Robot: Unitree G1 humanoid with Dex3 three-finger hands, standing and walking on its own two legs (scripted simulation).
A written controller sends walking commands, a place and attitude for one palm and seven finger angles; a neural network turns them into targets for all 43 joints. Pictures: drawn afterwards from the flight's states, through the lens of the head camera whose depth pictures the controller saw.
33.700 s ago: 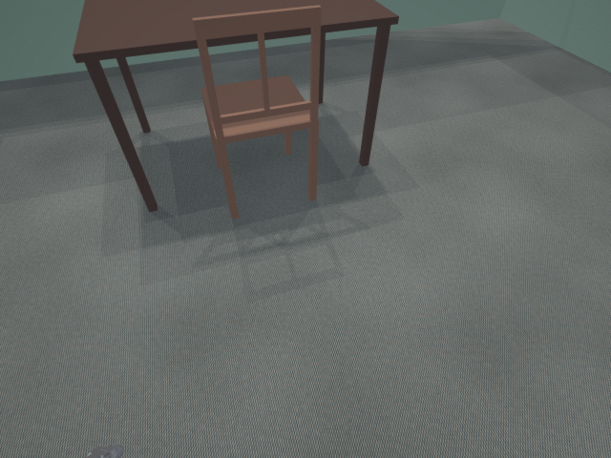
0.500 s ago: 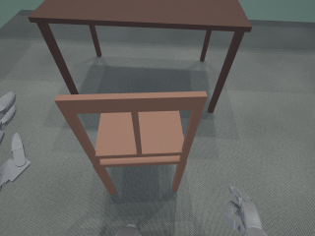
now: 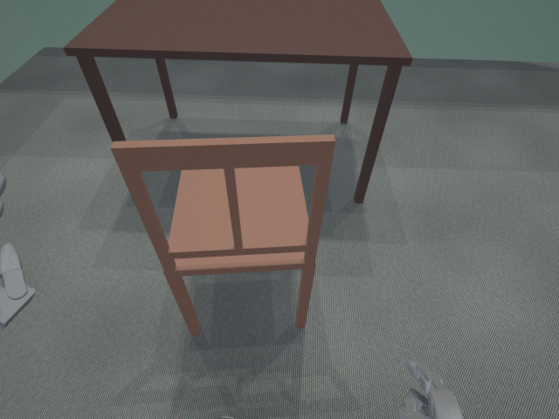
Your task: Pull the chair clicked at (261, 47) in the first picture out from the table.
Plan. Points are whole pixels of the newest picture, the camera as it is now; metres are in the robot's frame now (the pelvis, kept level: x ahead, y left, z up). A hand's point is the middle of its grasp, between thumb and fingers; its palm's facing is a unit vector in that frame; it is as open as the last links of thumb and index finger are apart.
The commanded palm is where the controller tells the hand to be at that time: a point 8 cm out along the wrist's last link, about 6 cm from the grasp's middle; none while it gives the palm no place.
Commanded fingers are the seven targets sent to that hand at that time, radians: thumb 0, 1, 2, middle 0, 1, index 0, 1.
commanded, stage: stop stepping back and stand still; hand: left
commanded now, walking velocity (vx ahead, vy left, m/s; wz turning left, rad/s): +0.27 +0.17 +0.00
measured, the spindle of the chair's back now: (234, 210) +0.56 +0.13 -0.10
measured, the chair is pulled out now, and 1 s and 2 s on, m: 0.51 0.51 0.51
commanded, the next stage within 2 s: let the arm hang, fingers relaxed in 0.48 s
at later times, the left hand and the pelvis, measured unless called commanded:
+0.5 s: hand out of the picture +0.16 +0.28 +0.16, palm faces +0.48 -0.77 -0.43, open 7.4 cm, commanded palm +0.10 +0.31 +0.19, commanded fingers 0.00 0.90 0.90 -0.20 -0.30 -0.20 -0.30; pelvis -0.03 +0.01 +0.00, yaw +2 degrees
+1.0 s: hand out of the picture +0.01 +0.20 -0.17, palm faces +0.09 -0.98 -0.17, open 6.8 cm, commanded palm none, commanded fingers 0.00 0.90 0.90 -0.20 -0.30 -0.20 -0.30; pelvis -0.02 +0.01 +0.01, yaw +3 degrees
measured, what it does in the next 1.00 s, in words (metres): steps on the spot: left foot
